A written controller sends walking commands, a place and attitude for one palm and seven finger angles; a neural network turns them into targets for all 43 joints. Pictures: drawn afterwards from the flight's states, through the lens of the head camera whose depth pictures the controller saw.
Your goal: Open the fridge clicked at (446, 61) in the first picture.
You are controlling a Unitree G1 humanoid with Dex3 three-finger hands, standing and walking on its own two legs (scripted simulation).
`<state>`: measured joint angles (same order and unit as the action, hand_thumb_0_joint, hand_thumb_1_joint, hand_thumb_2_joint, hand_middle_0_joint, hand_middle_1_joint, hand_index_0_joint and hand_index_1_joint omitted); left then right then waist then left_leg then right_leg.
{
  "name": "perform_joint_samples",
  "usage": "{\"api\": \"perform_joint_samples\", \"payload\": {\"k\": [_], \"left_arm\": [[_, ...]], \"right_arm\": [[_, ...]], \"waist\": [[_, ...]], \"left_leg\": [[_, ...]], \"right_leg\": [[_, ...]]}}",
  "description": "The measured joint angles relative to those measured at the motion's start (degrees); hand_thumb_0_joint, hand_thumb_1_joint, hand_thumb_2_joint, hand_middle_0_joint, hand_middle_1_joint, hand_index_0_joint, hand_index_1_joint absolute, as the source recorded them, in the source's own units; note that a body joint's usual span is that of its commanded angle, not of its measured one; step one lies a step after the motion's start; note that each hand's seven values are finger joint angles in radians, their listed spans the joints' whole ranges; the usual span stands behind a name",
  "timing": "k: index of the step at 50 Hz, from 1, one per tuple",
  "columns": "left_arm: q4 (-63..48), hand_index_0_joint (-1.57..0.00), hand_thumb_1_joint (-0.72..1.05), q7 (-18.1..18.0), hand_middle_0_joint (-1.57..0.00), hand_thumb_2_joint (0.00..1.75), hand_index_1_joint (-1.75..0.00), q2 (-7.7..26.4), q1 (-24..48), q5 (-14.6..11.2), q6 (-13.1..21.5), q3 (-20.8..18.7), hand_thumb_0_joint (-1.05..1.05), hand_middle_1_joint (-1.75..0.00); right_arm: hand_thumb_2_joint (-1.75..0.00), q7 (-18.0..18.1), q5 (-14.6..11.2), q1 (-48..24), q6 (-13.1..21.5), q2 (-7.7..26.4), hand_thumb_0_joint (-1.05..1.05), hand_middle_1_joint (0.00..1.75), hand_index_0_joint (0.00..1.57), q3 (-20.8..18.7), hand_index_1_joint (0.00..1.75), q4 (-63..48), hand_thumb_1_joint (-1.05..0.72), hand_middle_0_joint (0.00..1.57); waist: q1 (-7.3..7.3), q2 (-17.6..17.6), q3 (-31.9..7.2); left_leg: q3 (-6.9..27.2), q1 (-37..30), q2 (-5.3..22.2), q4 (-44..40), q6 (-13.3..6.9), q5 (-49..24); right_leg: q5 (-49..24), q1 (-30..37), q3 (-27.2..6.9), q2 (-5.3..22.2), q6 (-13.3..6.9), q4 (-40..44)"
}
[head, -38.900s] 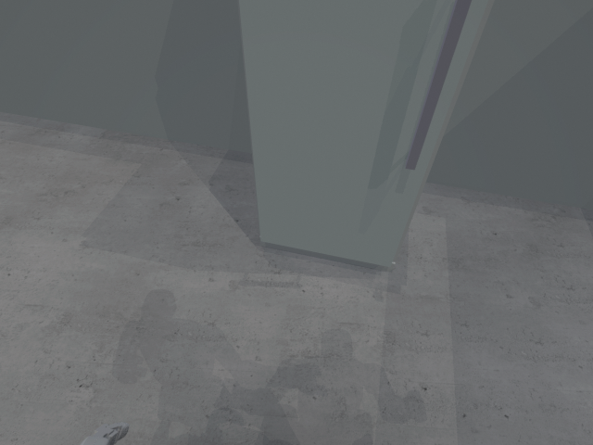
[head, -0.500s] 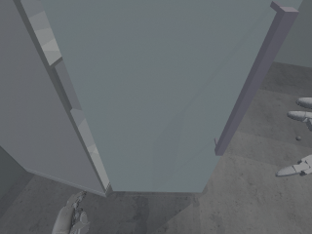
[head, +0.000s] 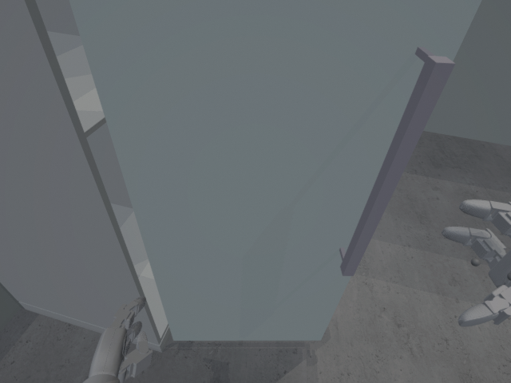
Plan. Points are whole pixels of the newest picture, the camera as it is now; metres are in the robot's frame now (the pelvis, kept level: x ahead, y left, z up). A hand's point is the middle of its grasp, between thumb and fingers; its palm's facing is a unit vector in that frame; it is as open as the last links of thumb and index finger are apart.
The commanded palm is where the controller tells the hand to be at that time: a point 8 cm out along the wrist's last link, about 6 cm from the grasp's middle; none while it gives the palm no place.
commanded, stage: draw the hand back to the body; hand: right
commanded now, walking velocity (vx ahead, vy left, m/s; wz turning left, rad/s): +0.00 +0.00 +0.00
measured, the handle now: (376, 187) +0.43 -0.22 +0.11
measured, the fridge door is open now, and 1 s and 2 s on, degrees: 74 74 74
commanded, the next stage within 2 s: step back with the hand held close in 1.32 s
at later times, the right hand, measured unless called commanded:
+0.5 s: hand (499, 284) +0.20 -0.29 +0.16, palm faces +0.47 +0.83 -0.30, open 13.2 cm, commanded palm +0.16 -0.32 +0.18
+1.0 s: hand (492, 280) +0.20 -0.28 +0.17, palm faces +0.46 +0.81 -0.36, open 8.3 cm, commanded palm +0.16 -0.31 +0.19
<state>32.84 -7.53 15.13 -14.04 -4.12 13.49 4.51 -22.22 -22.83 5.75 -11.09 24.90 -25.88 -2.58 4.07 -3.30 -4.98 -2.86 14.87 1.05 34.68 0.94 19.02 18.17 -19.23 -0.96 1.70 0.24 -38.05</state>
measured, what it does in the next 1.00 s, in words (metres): stands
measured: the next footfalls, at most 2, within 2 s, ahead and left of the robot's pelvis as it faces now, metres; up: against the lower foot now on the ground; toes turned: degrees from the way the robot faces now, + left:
none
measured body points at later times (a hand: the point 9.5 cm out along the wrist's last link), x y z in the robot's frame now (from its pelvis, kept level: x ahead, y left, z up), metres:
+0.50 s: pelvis -0.01 -0.01 +0.01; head -0.03 +0.00 +0.46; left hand +0.18 +0.21 -0.06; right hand +0.17 -0.33 +0.18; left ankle -0.01 +0.13 -0.72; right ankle +0.02 -0.12 -0.72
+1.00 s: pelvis +0.01 +0.00 +0.02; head -0.02 +0.01 +0.47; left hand +0.20 +0.22 -0.06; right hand +0.17 -0.32 +0.19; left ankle -0.01 +0.13 -0.72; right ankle +0.02 -0.12 -0.72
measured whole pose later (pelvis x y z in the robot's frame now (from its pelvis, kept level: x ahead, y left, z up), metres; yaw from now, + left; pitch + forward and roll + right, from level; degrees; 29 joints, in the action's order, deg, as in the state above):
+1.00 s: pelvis +0.01 +0.00 +0.02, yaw +1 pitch -5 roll +0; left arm 37.7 -5.4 13.0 -11.0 1.1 8.9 1.9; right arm 5.7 -4.1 24.1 2.5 19.7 -19.7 -19.7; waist 5.1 -2.2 0.7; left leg -1.1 3.6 1.9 22.9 1.6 14.3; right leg 13.4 -6.6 1.2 0.8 -0.3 -25.0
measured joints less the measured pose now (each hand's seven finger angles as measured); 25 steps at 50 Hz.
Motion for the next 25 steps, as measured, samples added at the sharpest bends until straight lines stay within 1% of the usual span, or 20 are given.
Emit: {"api": "perform_joint_samples", "payload": {"k": [3, 5, 8, 11, 13, 14, 16, 18, 19, 22, 25], "left_arm": [[-0.2, -0.2, 0.9, 0.7, -0.2, 0.9, -0.3, -0.4, 0.7, 0.2, 0.3, 0.1, 0.01, -0.3], [-0.1, -0.2, 0.9, 0.9, -0.2, 0.9, -0.3, -0.6, 0.8, 0.2, 0.1, 0.2, 0.01, -0.3], [0.0, -0.2, 0.9, 1.1, -0.2, 0.9, -0.3, -0.6, 0.8, 0.2, -0.2, 0.2, 0.01, -0.3], [0.1, -0.2, 0.9, 0.8, -0.2, 0.9, -0.3, -0.4, 0.6, 0.2, 0.0, 0.2, 0.01, -0.3], [0.4, -0.2, 0.9, 0.5, -0.2, 0.9, -0.3, -0.3, 0.5, 0.3, 0.4, 0.3, 0.01, -0.3], [0.9, -0.2, 0.9, 0.5, -0.2, 0.9, -0.3, -0.4, 0.6, 1.0, 0.6, 0.2, 0.01, -0.3], [2.0, -0.2, 0.9, 0.8, -0.2, 0.9, -0.3, -0.7, 1.3, 2.4, 1.0, 0.3, 0.01, -0.3], [2.8, -0.2, 0.9, 1.0, -0.2, 0.9, -0.3, -1.1, 2.0, 3.2, 0.9, 0.3, 0.01, -0.3], [3.0, -0.2, 0.9, 1.1, -0.2, 0.9, -0.3, -1.4, 2.2, 3.5, 0.7, 0.2, 0.01, -0.3], [3.8, -0.2, 0.9, 1.3, -0.2, 0.9, -0.3, -1.8, 2.3, 4.1, 0.0, -0.2, 0.01, -0.3], [4.9, -0.2, 0.9, 1.5, -0.2, 0.9, -0.3, -1.9, 1.8, 4.5, -0.8, -0.6, 0.01, -0.3]], "right_arm": [[-0.2, 0.8, -1.3, 1.4, 0.3, -0.6, -0.01, 1.15, 0.25, -1.1, 1.15, -1.7, 0.56, 0.25], [-0.2, 1.4, -1.5, 1.5, 0.1, -1.0, -0.01, 1.15, 0.25, -1.9, 1.15, -1.6, 0.56, 0.26], [-0.2, 2.4, -0.4, 2.2, -1.0, -1.5, -0.01, 1.15, 0.25, -2.4, 1.15, -1.8, 0.56, 0.25], [-0.21, 3.1, 1.0, 3.3, -1.6, -2.4, -0.01, 1.15, 0.25, -1.4, 1.14, -3.4, 0.54, 0.25], [-0.22, 3.3, 1.4, 4.0, -1.3, -2.9, -0.01, 1.13, 0.24, -0.3, 1.13, -5.2, 0.52, 0.25], [-0.22, 5.4, 3.5, 4.5, -0.2, -2.8, -0.01, 1.12, 0.24, 0.8, 1.12, -6.5, 0.51, 0.25], [-0.24, 12.0, 7.5, 5.5, 3.1, -2.5, -0.01, 1.1, 0.24, 2.7, 1.1, -8.3, 0.47, 0.25], [-0.27, 17.5, 10.5, 6.5, 5.7, -2.6, -0.01, 1.07, 0.24, 3.2, 1.07, -9.4, 0.42, 0.25], [-0.28, 19.6, 11.7, 7.0, 6.7, -2.8, -0.01, 1.06, 0.24, 3.3, 1.05, -9.9, 0.39, 0.25], [-0.32, 24.0, 14.3, 9.3, 9.2, -3.7, -0.01, 1.0, 0.24, 3.9, 1.0, -11.3, 0.3, 0.25], [-0.37, 26.4, 16.0, 11.8, 10.9, -4.6, -0.01, 0.95, 0.24, 5.1, 0.94, -12.7, 0.2, 0.24]], "waist": [[-0.01, 0.3, 0.0], [0.22, 0.7, 0.1], [0.63, 1.1, 0.5], [1.03, 0.9, 1.3], [1.22, 0.8, 1.7], [1.25, 0.8, 1.9], [0.92, 0.9, 2.5], [0.63, 1.3, 3.3], [0.54, 1.4, 3.8], [0.48, 1.3, 4.7], [0.59, 1.1, 4.9]], "left_leg": [[0.3, -0.5, 0.0, -0.6, 0.0, -0.4], [0.3, -0.7, 0.1, -0.8, 0.0, -0.5], [0.1, -1.3, 0.0, -1.4, 0.0, -0.9], [-0.1, -2.1, 0.1, -2.0, 0.0, -1.2], [-0.3, -2.7, 0.1, -2.3, 0.1, -1.4], [-0.3, -3.0, 0.1, -2.7, 0.1, -1.6], [-0.4, -3.5, 0.1, -3.7, 0.2, -2.3], [-0.2, -3.6, 0.3, -4.4, 0.2, -2.9], [-0.1, -3.7, 0.3, -4.7, 0.2, -3.1], [0.5, -4.4, 0.5, -5.6, 0.3, -3.7], [0.9, -5.3, 0.8, -6.5, 0.6, -3.9]], "right_leg": [[-0.4, 0.7, 0.3, 0.0, 0.0, 0.8], [-0.6, 1.0, 0.3, -0.1, 0.0, 1.2], [-1.0, 1.5, 0.2, -0.1, 0.0, 1.6], [-1.2, 2.0, -0.1, -0.1, -0.1, 1.8], [-1.4, 2.4, -0.2, -0.2, -0.1, 2.0], [-1.5, 2.6, -0.3, -0.2, -0.2, 2.2], [-2.1, 3.1, -0.3, -0.3, -0.1, 3.2], [-2.9, 3.5, -0.1, -0.4, -0.1, 4.3], [-3.2, 3.8, 0.0, -0.4, -0.2, 4.8], [-3.9, 4.8, 0.6, -0.6, -0.3, 6.3], [-4.3, 6.1, 1.1, -0.9, -0.6, 7.6]]}}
